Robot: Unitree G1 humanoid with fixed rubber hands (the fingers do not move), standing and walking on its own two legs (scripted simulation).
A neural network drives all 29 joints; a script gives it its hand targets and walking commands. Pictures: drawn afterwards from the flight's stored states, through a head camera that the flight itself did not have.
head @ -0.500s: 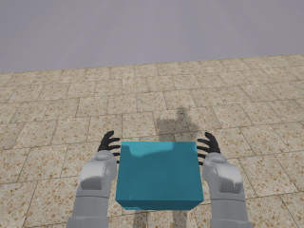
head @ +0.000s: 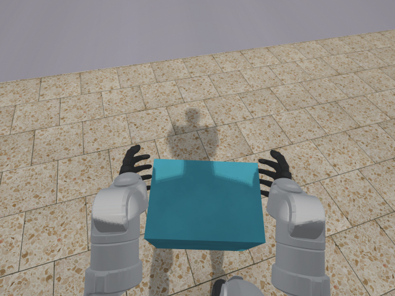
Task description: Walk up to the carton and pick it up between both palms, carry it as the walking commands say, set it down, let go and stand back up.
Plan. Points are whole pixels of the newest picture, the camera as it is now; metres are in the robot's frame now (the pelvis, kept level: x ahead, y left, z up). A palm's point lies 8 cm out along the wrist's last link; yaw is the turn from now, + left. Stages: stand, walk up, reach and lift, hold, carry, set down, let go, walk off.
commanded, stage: carry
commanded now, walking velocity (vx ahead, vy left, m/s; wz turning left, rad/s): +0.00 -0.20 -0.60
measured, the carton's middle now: (202, 209) +0.30 +0.00 -0.02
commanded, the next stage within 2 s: none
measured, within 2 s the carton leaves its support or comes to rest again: neither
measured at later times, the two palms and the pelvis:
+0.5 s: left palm (218, 131) +0.44 -0.03 +0.09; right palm (351, 163) +0.36 -0.30 +0.08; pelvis +0.10 -0.08 +0.01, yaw -17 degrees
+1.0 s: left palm (332, 150) +0.42 -0.30 +0.05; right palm out of the picture +0.27 -0.53 +0.05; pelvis +0.08 -0.24 -0.02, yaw -33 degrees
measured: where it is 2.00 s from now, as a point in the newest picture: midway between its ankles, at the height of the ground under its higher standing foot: outside the picture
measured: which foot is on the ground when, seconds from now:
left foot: down 0.00-0.08, up 0.10-0.30, down 0.32-0.72, up 0.74-1.00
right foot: up 0.00-0.04, down 0.06-0.34, up 0.36-0.68, down 0.70-1.00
